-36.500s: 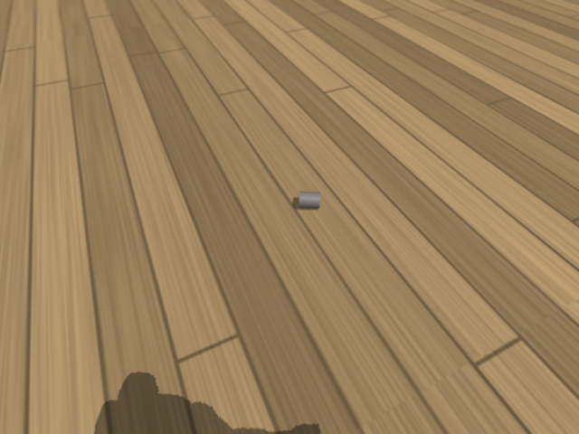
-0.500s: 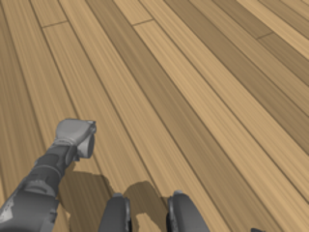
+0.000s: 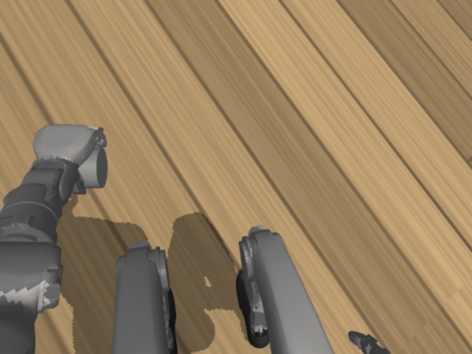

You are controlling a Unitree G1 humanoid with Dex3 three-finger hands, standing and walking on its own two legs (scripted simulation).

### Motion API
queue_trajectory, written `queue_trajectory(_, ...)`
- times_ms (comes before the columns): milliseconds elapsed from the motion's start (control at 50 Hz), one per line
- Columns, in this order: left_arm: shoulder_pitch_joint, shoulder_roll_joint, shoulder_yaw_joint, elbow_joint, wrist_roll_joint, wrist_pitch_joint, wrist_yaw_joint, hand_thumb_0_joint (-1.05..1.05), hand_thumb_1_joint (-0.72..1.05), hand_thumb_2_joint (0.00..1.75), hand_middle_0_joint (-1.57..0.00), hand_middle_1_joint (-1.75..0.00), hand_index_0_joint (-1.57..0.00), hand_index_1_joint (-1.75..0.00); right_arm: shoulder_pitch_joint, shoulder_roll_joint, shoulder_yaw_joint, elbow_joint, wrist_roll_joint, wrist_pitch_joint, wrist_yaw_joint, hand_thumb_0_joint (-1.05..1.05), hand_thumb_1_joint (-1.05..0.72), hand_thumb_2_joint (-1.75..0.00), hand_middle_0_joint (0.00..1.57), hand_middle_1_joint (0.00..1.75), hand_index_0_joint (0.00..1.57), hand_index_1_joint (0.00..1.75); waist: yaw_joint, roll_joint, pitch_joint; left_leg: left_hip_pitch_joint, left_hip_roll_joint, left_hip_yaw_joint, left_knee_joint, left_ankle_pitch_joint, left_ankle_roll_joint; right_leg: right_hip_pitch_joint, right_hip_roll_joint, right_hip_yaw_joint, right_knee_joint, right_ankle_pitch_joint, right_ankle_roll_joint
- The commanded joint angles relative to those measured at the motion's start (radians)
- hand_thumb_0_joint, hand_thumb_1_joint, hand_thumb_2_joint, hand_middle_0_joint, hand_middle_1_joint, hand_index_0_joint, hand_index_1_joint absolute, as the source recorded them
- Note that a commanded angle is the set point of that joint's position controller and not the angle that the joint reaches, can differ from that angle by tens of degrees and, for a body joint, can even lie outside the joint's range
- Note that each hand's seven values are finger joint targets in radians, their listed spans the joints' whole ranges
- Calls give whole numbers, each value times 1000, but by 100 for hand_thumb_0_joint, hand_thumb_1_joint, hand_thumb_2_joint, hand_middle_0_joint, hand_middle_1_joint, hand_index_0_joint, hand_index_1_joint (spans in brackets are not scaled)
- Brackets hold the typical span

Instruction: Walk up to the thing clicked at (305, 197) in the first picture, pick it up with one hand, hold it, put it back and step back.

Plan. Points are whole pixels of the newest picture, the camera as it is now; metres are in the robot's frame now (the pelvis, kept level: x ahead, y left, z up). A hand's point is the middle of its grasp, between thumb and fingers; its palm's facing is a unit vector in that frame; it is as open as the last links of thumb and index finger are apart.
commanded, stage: crouch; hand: left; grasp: from above
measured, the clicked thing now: (74, 167) +0.47 +0.25 -0.19
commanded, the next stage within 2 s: lower in 0.88 s
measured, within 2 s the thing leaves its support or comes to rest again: neither
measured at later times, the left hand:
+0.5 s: hand (87, 163) +0.50 +0.25 -0.25, palm faces -0.49 +0.01 -0.87, open 10.4 cm
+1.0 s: hand (92, 162) +0.51 +0.25 -0.29, palm faces -0.48 +0.02 -0.88, open 10.3 cm
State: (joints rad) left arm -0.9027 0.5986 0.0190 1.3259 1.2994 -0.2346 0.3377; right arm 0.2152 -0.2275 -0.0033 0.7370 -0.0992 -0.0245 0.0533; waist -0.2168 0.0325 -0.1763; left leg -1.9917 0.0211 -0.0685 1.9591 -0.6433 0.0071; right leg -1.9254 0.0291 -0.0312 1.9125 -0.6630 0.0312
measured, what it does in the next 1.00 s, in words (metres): lowers itself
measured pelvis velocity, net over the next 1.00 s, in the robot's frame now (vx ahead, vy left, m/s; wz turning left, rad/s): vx -0.01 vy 0.00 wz -0.09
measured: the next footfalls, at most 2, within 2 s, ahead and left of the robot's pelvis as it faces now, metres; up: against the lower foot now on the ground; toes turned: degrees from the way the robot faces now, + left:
none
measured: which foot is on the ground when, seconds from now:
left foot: down 0.00-1.00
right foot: down 0.00-1.00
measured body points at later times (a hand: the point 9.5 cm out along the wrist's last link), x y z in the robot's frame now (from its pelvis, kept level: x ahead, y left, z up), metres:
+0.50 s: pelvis +0.00 +0.00 -0.08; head +0.26 +0.05 +0.29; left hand +0.52 +0.24 -0.20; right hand +0.00 -0.28 -0.17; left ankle +0.07 +0.12 -0.43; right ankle +0.08 -0.13 -0.43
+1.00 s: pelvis -0.01 +0.00 -0.12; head +0.26 +0.06 +0.23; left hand +0.53 +0.25 -0.24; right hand -0.02 -0.26 -0.21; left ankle +0.07 +0.12 -0.43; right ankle +0.08 -0.13 -0.43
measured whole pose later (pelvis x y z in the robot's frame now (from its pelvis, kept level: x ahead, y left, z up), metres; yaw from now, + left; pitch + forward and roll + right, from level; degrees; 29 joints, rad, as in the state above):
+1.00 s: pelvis -0.01 +0.00 -0.12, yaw -5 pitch +35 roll -10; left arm -1.11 0.88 0.06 1.48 1.33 -0.26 0.29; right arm 0.19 -0.26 0.14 0.69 -0.14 -0.01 0.13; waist -0.33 -0.03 0.01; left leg -2.32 0.03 -0.15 2.37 -0.68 0.00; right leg -2.22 0.06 -0.10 2.27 -0.68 0.04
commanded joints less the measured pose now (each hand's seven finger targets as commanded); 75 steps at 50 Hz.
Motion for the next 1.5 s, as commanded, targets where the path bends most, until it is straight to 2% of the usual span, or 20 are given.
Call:
queue_trajectory(0, -449, 303, 66, -161, 4, 15, 70, 0, 77, 84, -110, -73, -113, -71, 229, -233, -76, -14, -12, -12, 14, 0, -92, -91, 20, 30, 20, 30, 3, 272, -743, 640, -16, 9, -153, 290, 11, 233, 12, -51, -167, 262, -73)
queue_trajectory(60, -488, 305, 59, -148, -5, 20, 66, 0, 75, 86, -110, -70, -111, -69, 219, -241, -73, -9, -16, -11, 25, 0, -92, -91, 20, 30, 20, 30, -12, 282, -709, 577, -13, 12, -119, 253, 14, 198, 16, -58, -138, 250, -72)
queue_trajectory(100, -527, 350, 77, -180, -5, 14, 60, 0, 74, 83, -109, -70, -111, -69, 234, -236, -71, -7, -19, -11, 34, 0, -93, -91, 20, 30, 20, 30, -18, 290, -725, 561, -12, 20, -82, 266, 17, 223, 17, -54, -122, 270, -69)
queue_trajectory(220, -501, 359, 72, -131, -4, 4, 33, 0, 73, 79, -108, -67, -110, -65, 227, -244, -62, -6, -25, 2, 48, 0, -92, -91, 20, 30, 20, 30, -23, 285, -695, 494, -9, 19, -17, 280, 19, 189, 29, -59, -68, 280, -66)
queue_trajectory(260, -499, 395, 93, -129, -3, -4, 23, 0, 74, 81, -107, -71, -109, -69, 248, -254, -59, -1, -29, 5, 57, 0, -93, -91, 20, 30, 20, 30, -31, 289, -680, 481, -8, 15, 0, 300, 15, 191, 25, -66, -45, 296, -65)
queue_trajectory(300, -484, 364, 68, -96, -6, -7, 12, 0, 73, 81, -107, -70, -109, -68, 234, -259, -54, -9, -27, 8, 63, 0, -93, -91, 20, 30, 20, 30, -41, 273, -667, 462, -7, 9, 13, 286, 17, 167, 29, -73, -31, 285, -65)
queue_trajectory(320, -527, 391, 77, -166, -3, -22, 9, 0, 73, 81, -107, -71, -109, -69, 250, -261, -52, -3, -33, 13, 66, 0, -93, -91, 20, 30, 20, 30, -48, 287, -680, 468, -4, 8, 31, 307, 18, 178, 33, -75, -25, 304, -61)
queue_trajectory(340, -528, 420, 84, -120, 1, -22, 9, 0, 74, 79, -106, -72, -109, -69, 248, -268, -48, -7, -29, 14, 67, 0, -93, -91, 20, 30, 20, 30, -50, 273, -659, 429, -6, 10, 41, 275, 22, 175, 34, -75, -23, 289, -60)
queue_trajectory(360, -485, 407, 83, -80, -5, -18, 9, 0, 76, 79, -107, -72, -110, -69, 238, -266, -40, -17, -31, 15, 70, 0, -93, -91, 20, 30, 20, 30, -43, 264, -638, 411, -8, 9, 36, 260, 21, 175, 33, -78, -18, 276, -60)
queue_trajectory(540, -575, 504, 106, -111, 20, -41, 21, 0, 80, 81, -110, -71, -113, -69, 236, -293, -9, -18, -41, 22, 76, 0, -92, -91, 20, 30, 20, 30, -66, 348, -642, 408, 3, -12, 88, 251, 11, 100, 43, -110, 62, 265, -64)
queue_trajectory(600, -578, 494, 92, -72, 20, -38, 28, 0, 79, 80, -109, -71, -112, -69, 221, -295, 7, -22, -42, 19, 75, 0, -92, -91, 20, 30, 20, 30, -78, 353, -586, 361, 2, -10, 101, 201, 13, 69, 41, -114, 77, 243, -64)
queue_trajectory(680, -599, 535, 100, -58, 31, -34, 34, 0, 84, 79, -112, -71, -115, -68, 227, -299, 25, -21, -47, 17, 74, 0, -92, -91, 20, 30, 20, 30, -85, 371, -593, 324, -1, 0, 128, 187, 16, 83, 44, -117, 94, 241, -62)
queue_trajectory(740, -626, 528, 76, -46, 31, -30, 27, 0, 82, 76, -112, -67, -114, -65, 209, -306, 32, -28, -39, 17, 71, 0, -92, -91, 20, 30, 20, 30, -99, 391, -569, 321, 2, -14, 128, 150, 12, 27, 48, -131, 115, 211, -68)
queue_trajectory(800, -606, 548, 85, -32, 28, -23, 27, 0, 83, 72, -111, -67, -114, -63, 212, -309, 42, -28, -42, 18, 69, 0, -92, -90, 20, 30, 20, 30, -94, 371, -570, 270, -3, -5, 140, 139, 14, 63, 48, -132, 121, 213, -63)
queue_trajectory(900, -604, 558, 78, -48, 8, -15, 3, 0, 85, 70, -114, -64, -116, -61, 208, -319, 54, -35, -38, 19, 65, 0, -92, -91, 20, 30, 20, 30, -99, 390, -563, 294, 4, -19, 160, 183, 11, 31, 47, -138, 148, 242, -62)
queue_trajectory(1060, -589, 564, 64, -20, -3, -28, -19, 0, 85, 70, -116, -61, -118, -59, 203, -325, 78, -41, -42, 24, 67, 0, -92, -90, 20, 30, 20, 30, -127, 338, -503, 194, 3, -16, 216, 170, 19, 49, 56, -149, 163, 241, -59)
queue_trajectory(1100, -579, 584, 66, -25, -5, -39, -19, 0, 84, 69, -117, -60, -119, -58, 201, -321, 88, -40, -44, 26, 69, 0, -92, -90, 20, 30, 20, 30, -119, 336, -509, 178, 4, -14, 228, 173, 21, 78, 62, -144, 168, 251, -54)
queue_trajectory(1260, -583, 636, 97, -30, 16, -70, 20, 0, 96, 71, -122, -65, -125, -62, 192, -346, 105, -55, -64, 25, 71, 0, -92, -90, 20, 30, 20, 30, -130, 403, -518, 238, 9, -30, 251, 225, 9, 55, 62, -171, 199, 275, -59)
queue_trajectory(1400, -596, 646, 86, -32, 19, -60, 63, 0, 89, 74, -119, -61, -120, -59, 171, -350, 125, -57, -68, 19, 74, 0, -91, -90, 20, 30, 20, 30, -136, 430, -534, 253, 15, -41, 267, 244, 11, 52, 70, -177, 218, 301, -57)
queue_trajectory(1480, -590, 631, 68, 35, 25, -54, 79, 0, 86, 68, -115, -59, -117, -57, 164, -357, 135, -59, -72, 8, 73, 0, -91, -90, 20, 30, 20, 30, -166, 402, -450, 196, 14, -45, 277, 199, 12, 22, 70, -188, 218, 272, -58)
